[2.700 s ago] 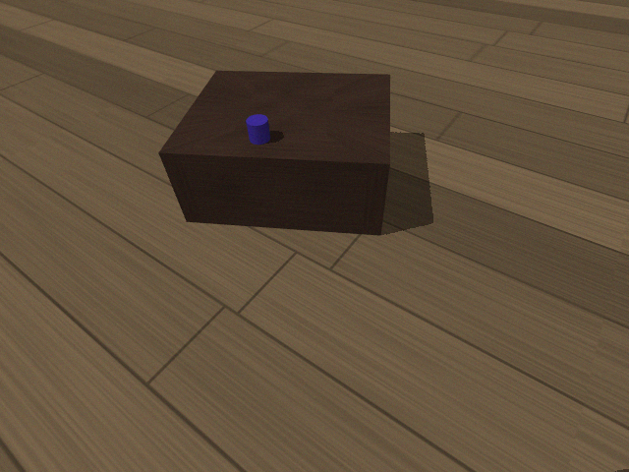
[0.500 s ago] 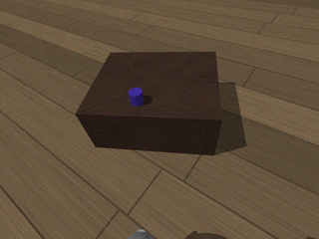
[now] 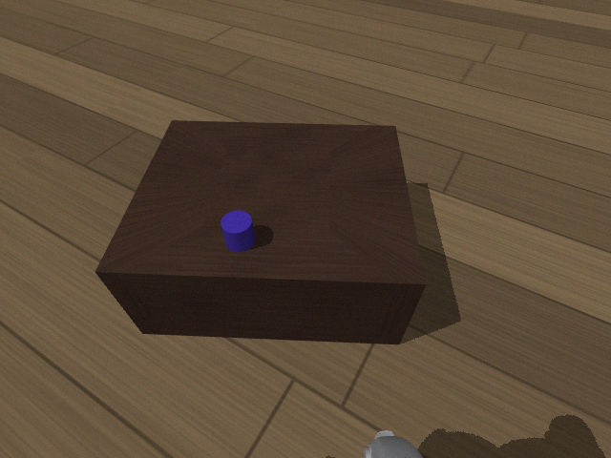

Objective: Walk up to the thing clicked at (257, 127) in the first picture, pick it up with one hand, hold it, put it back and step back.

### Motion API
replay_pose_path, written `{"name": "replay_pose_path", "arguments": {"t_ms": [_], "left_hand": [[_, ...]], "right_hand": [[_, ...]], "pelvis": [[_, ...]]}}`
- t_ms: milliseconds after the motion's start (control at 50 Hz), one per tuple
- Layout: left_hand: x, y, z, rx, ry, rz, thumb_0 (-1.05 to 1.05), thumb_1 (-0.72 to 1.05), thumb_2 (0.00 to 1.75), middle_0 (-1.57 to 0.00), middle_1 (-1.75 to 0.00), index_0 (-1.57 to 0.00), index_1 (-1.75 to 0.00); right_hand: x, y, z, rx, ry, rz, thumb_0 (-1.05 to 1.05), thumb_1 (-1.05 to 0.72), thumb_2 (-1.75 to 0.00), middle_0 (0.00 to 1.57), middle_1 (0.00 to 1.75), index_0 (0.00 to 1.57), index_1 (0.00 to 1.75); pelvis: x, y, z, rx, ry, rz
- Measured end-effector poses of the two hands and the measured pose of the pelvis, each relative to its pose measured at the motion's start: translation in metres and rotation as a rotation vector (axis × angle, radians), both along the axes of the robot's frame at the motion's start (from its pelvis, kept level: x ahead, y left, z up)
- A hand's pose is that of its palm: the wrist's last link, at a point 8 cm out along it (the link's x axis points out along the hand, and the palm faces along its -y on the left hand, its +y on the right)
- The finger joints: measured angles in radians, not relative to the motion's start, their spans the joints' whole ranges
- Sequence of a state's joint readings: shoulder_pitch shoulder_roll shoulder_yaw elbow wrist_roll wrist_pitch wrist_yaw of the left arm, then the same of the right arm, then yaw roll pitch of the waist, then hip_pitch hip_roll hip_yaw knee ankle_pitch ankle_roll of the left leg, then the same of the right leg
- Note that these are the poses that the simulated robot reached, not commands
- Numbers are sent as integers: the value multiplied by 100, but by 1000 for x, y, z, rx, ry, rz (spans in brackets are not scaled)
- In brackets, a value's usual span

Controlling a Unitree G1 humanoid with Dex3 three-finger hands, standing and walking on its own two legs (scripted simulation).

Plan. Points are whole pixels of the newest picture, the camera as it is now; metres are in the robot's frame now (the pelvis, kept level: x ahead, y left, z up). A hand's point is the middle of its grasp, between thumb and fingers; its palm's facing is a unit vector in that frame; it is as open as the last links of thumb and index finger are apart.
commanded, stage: walk up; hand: left
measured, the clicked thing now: (238, 231) +0.78 +0.19 -0.34
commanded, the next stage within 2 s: none
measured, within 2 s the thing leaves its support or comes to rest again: neither
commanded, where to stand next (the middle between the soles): +0.35 -0.01 m, yaw +0 degrees
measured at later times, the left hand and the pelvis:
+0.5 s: hand (133, 436) +0.21 +0.27 -0.13, palm faces +0.00 -0.92 -0.39, open 7.4 cm; pelvis +0.16 +0.00 -0.01, yaw +1 degrees
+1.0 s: hand (154, 352) +0.35 +0.28 -0.17, palm faces -0.04 -0.93 -0.37, open 7.4 cm; pelvis +0.28 +0.02 -0.02, yaw -1 degrees
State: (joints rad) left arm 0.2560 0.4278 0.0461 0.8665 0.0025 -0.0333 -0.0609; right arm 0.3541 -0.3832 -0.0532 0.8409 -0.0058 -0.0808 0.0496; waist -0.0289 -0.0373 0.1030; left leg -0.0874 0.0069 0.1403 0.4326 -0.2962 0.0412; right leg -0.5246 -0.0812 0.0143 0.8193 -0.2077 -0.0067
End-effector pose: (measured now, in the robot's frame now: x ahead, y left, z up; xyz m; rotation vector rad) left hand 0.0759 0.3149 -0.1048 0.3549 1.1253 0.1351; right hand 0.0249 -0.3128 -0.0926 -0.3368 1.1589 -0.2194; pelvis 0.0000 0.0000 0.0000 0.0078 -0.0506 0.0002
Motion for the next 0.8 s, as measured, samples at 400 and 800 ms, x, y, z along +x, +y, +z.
{"name": "replay_pose_path", "arguments": {"t_ms": [400,800], "left_hand": [[118,-25,23,57,-71,32,0,90,90,-21,-30,-21,-30],[222,36,-22,-24,40,55,1,90,90,-20,-30,-21,-29]], "right_hand": [[168,-22,-23,57,-31,55,1,-91,-89,20,30,20,30],[259,32,15,-67,-21,36,1,-90,-89,20,30,20,30]], "pelvis": [[132,-19,-2,-8,-9,-5],[249,35,-3,-21,-9,15]]}}
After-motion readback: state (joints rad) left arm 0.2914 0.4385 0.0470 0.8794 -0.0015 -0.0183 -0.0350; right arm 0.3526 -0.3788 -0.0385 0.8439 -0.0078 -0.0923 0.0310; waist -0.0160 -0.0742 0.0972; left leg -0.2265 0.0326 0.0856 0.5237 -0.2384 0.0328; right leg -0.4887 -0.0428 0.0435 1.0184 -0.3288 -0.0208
